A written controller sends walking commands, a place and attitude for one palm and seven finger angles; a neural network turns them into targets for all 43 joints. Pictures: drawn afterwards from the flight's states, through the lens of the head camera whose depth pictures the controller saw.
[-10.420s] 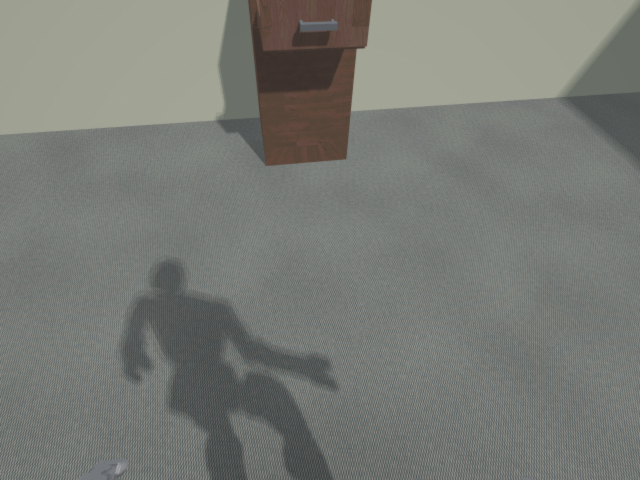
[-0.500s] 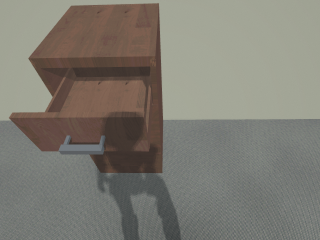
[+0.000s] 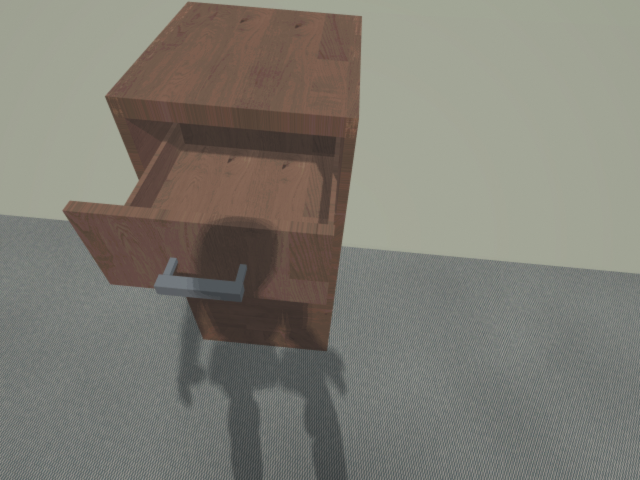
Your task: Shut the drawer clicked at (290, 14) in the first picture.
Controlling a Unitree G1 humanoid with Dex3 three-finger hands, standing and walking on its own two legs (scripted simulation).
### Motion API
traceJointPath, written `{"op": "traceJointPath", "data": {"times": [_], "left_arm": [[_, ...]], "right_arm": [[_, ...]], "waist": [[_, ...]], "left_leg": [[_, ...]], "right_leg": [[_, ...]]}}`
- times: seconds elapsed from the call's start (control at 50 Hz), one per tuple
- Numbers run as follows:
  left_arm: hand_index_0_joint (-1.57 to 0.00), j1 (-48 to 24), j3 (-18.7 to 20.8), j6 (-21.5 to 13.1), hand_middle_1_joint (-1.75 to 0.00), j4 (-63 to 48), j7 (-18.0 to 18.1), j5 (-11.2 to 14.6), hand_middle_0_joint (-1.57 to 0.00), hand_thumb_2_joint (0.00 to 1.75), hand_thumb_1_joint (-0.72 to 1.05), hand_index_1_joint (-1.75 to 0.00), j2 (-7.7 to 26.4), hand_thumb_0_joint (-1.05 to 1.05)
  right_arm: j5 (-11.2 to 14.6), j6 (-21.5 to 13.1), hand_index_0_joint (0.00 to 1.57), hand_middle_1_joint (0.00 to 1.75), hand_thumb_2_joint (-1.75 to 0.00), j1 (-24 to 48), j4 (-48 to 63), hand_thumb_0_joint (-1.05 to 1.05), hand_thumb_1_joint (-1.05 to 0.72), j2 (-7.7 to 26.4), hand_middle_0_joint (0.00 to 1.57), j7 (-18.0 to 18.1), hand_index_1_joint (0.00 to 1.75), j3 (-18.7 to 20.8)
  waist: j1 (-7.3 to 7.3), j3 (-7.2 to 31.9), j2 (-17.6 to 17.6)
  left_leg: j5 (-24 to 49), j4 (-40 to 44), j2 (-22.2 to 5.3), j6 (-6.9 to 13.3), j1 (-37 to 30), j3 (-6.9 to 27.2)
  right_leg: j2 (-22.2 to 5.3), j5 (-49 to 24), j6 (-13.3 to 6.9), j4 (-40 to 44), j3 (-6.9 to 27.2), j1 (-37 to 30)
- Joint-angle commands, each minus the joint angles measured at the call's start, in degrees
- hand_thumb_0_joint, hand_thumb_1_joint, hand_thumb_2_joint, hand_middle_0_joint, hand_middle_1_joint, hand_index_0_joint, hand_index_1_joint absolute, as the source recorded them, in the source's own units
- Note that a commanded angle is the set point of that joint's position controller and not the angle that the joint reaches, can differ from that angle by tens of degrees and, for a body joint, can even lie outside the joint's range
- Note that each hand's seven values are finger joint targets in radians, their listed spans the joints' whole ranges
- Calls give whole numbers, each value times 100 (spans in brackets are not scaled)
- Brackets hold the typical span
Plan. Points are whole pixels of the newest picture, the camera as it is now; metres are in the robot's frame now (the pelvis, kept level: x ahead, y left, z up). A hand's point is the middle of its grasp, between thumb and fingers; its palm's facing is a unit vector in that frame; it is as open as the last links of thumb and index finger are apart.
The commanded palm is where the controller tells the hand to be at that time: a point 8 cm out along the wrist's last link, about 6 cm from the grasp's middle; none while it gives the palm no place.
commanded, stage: come to a stop and stand still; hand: left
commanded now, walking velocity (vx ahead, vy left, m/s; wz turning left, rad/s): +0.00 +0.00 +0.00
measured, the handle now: (203, 277) +0.38 +0.21 -0.01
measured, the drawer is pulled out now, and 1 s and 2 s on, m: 0.22 0.22 0.22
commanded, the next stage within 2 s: look again from close up in 0.42 s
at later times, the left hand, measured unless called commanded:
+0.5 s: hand out of the picture -0.02 +0.14 -0.17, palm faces -0.01 -0.99 -0.16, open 7.4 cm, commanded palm none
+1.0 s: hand out of the picture +0.05 +0.20 -0.17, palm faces -0.03 -0.98 -0.21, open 7.4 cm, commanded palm none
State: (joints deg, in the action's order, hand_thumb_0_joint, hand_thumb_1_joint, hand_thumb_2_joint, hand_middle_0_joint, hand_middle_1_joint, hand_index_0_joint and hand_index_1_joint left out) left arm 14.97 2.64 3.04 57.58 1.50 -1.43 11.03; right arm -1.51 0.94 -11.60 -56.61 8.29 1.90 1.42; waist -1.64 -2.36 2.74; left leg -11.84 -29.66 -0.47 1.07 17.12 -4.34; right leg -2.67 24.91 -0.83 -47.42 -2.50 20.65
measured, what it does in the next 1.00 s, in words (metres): steps on the spot: right foot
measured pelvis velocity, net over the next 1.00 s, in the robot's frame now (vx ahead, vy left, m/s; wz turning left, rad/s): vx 0.02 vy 0.02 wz -0.03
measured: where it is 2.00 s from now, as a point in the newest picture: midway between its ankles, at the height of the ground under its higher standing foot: outside the picture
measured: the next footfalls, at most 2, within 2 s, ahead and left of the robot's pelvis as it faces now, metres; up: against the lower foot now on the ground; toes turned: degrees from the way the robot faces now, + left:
right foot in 0.10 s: +0.02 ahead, -0.10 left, +0.00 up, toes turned -3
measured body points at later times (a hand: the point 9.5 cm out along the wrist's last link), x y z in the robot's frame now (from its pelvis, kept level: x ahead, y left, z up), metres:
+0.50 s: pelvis -0.01 -0.01 +0.01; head +0.01 -0.01 +0.45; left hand -0.01 +0.20 -0.16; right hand -0.02 -0.23 -0.15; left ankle +0.04 +0.11 -0.73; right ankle -0.03 -0.11 -0.73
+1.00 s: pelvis +0.02 +0.02 +0.00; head +0.03 +0.03 +0.45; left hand +0.05 +0.25 -0.15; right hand +0.02 -0.20 -0.15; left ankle +0.04 +0.11 -0.73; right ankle -0.03 -0.11 -0.73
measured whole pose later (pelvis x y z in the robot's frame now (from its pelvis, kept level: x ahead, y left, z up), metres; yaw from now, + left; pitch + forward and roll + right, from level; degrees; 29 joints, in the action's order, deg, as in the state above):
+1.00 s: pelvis +0.02 +0.02 +0.00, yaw -2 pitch -1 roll +0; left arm 15.4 -0.5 -0.1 59.9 2.4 -1.0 10.2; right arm -0.8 -0.8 -15.3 -62.1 9.3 1.0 -0.7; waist 0.5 -1.8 1.0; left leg -13.4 -28.4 0.5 2.4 14.6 -5.3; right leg -2.2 19.2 1.4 -28.2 -0.8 8.3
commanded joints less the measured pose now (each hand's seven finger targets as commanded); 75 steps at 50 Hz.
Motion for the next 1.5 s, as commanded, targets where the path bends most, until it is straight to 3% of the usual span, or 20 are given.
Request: {"op": "traceJointPath", "data": {"times": [0.0,0.04,0.1,0.14,0.28,0.4,0.42,0.44,0.46,0.6,1.08,1.1,1.12,1.14,1.16,1.18,1.24,1.34,1.4,1.48], "left_arm": [[-20,483,-76,-208,-30,-137,-14,23,-20,90,90,-30,-3,0],[-20,757,-108,-301,-30,-17,11,21,-20,90,90,-30,61,0],[-20,502,-122,-396,-30,-21,16,32,-20,90,90,-30,525,0],[-20,313,-137,-447,-30,4,30,52,-20,90,90,-30,391,0],[-20,613,-175,-396,-30,200,31,63,-20,90,90,-30,244,0],[-20,730,-195,-423,-30,357,29,86,-20,90,90,-30,199,0],[-20,1165,-215,-553,-30,501,250,-29,-20,90,90,-30,324,0],[-20,582,-202,-593,-30,130,215,-4,-20,90,90,-30,622,0],[-20,365,-155,-607,-30,-12,170,7,-20,90,90,-30,708,0],[-20,489,-190,-472,-30,-2,142,64,-20,90,90,-30,330,0],[-20,536,-218,-414,-30,199,109,56,-20,90,90,-30,474,0],[-20,796,-240,-501,-30,300,310,-33,-20,90,90,-30,464,0],[-22,-3290,811,-1614,-32,-9018,370,1073,-22,90,90,-32,1973,0],[-24,-425,441,-1257,-34,-7584,569,609,-24,90,90,-34,1275,0],[-26,-134,133,-939,-37,-7093,863,745,-26,90,90,-37,806,0],[-28,1590,-785,-362,-39,-5638,733,778,-28,90,90,-39,-679,0],[-34,723,-232,-1083,-45,-6448,429,915,-34,90,90,-45,-56,0],[-44,2475,196,-2827,-56,-5058,-1067,1333,-44,90,90,-56,-257,0],[-50,2380,954,-3361,-62,-5015,-1836,1476,-50,90,90,-62,509,0],[-58,1109,1229,-3214,-71,-7068,-1670,1653,-58,90,90,-71,985,0]], "right_arm": [[-6,-121,20,30,-90,-129,234,0,-90,823,20,-10,30,134],[52,-112,20,30,-90,-233,162,0,-90,765,20,-31,30,116],[104,-104,20,30,-90,-256,147,0,-90,470,20,-100,30,42],[73,-91,20,30,-90,-300,-20,0,-90,507,20,-94,30,65],[74,-122,20,30,-90,-381,-338,0,-90,502,20,-75,30,-26],[70,-159,20,30,-90,-580,-557,0,-90,427,20,-50,30,-82],[104,-201,20,30,-90,61,-132,0,-90,694,20,-105,30,-26],[86,-125,20,30,-90,-471,4,0,-90,356,20,-159,30,-47],[15,-84,20,30,-90,-504,-108,0,-90,393,20,-178,30,-56],[42,-231,20,30,-90,-828,-121,0,-90,582,20,-106,30,-92],[93,-290,20,30,-90,-452,-438,0,-90,798,20,-51,30,-114],[137,-299,20,30,-90,-214,-49,0,-90,963,20,-66,30,-67],[372,-1113,20,30,-90,-509,1889,0,-90,1764,20,60,30,207],[355,-1739,20,30,-90,-5,1600,0,-90,1078,20,252,30,-129],[359,-1871,20,30,-90,9,1259,0,-90,1102,20,301,30,34],[425,-1834,20,30,-90,-289,1149,0,-90,878,20,175,30,-24],[298,-1932,20,30,-90,58,1946,0,-90,1246,20,150,30,148],[194,-1704,20,30,-90,544,2628,0,-90,1257,20,-99,30,335],[273,-1617,20,30,-90,766,3167,0,-90,1307,20,-192,30,416],[319,-1453,20,30,-90,802,3720,0,-90,1150,20,-54,30,326]], "waist": [[44,281,-867],[-17,358,-438],[247,158,317],[286,167,743],[164,-327,-324],[117,-264,-391],[-117,-618,-246],[404,-138,-99],[352,-167,-510],[215,-219,-481],[142,94,-391],[98,-172,-397],[714,2956,-1568],[113,2707,-2392],[257,2227,-1922],[412,1252,-1364],[484,149,-206],[-46,419,1694],[-214,951,382],[-167,1795,-970]], "left_leg": [[76,1362,-1259,782,-202,1214],[-113,866,-933,481,-156,1030],[-192,407,-228,-57,-490,386],[114,388,-325,-79,-744,368],[-104,905,-503,-26,-585,563],[61,955,-515,-43,-528,562],[-125,-308,-486,-190,-91,358],[-657,-442,-318,-175,-138,353],[-500,-363,-304,-180,-325,255],[99,414,-532,113,53,703],[1307,697,-589,162,-839,594],[2433,-308,-758,41,-673,628],[2826,262,-197,-125,-2497,774],[3456,723,-574,-183,-3193,900],[3088,765,-498,-430,-2298,784],[2307,832,-507,-244,-1849,863],[-204,154,-161,-78,-100,772],[-340,-1233,5,-153,1693,462],[-448,-1786,158,-153,1960,205],[-887,-2068,169,-17,1949,156]], "right_leg": [[-18,-33,79,1010,8,-430],[-71,-866,74,2398,215,-974],[-1006,-1184,-384,2958,1209,-310],[-696,-1407,-329,2819,1036,-177],[-365,-428,-178,2940,743,-123],[-351,-690,-198,2945,683,-405],[-621,-2056,-28,3192,1191,-238],[-983,-757,-314,3318,1402,-188],[-1015,-584,-496,3300,1336,-83],[-160,-698,-272,2304,512,-621],[-292,-1699,-8,2460,490,-919],[-421,-2712,19,2558,728,-567],[92,-3092,-108,1888,-108,-758],[247,-1528,-163,1050,-127,-248],[242,-631,-116,905,-144,-68],[242,-423,-39,942,-186,420],[239,-565,-43,1793,-344,560],[361,-550,-23,648,-353,1556],[217,-626,-108,237,33,1457],[205,208,-79,169,423,1570]]}}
